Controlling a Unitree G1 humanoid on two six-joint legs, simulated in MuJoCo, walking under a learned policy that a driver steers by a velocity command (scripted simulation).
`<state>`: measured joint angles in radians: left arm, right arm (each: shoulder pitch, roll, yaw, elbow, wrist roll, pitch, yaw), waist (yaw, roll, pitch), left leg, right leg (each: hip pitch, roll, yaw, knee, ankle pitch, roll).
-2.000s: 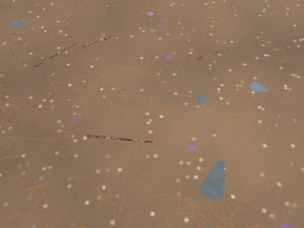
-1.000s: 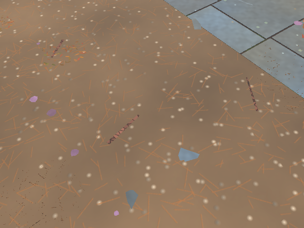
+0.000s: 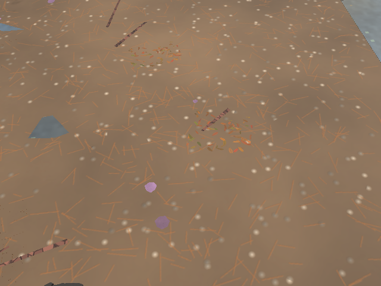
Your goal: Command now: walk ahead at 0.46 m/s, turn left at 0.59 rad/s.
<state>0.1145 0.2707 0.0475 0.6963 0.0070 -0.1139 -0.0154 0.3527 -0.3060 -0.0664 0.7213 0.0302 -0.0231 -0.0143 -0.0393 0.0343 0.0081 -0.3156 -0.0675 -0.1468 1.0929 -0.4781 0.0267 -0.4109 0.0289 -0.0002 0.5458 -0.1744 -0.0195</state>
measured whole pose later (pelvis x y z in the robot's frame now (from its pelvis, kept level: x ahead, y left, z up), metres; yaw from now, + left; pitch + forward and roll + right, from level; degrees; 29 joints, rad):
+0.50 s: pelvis +0.17 +0.03 +0.00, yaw +17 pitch +2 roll -1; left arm 0.11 0.32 0.06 0.78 0.00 -0.02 0.01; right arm 0.14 -0.31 -0.07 0.56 0.01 0.01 0.02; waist 0.01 -0.02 0.08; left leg -0.45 -0.06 -0.02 0.53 -0.12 0.07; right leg -0.44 -0.01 0.01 1.18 -0.53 0.05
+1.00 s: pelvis +0.23 +0.00 +0.01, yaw +22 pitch -1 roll +0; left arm 0.20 0.23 0.01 0.81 0.02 -0.02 0.01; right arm 0.21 -0.24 -0.05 0.72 -0.02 0.03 -0.01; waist -0.01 0.01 0.02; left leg -0.30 -0.03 -0.09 0.51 -0.19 -0.02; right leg -0.23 0.00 0.00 0.54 -0.30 -0.01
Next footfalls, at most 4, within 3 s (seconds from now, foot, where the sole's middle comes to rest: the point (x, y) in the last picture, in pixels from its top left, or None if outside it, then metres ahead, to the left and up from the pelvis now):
0.38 left None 0.27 0.15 -0.76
0.76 right None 0.31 -0.09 -0.76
2.12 right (168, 219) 0.74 0.10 -0.76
2.64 left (87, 181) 0.93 0.44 -0.76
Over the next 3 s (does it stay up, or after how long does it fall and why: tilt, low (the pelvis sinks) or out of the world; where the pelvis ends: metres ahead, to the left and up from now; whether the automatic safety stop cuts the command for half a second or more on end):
stays up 0.98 0.35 0.02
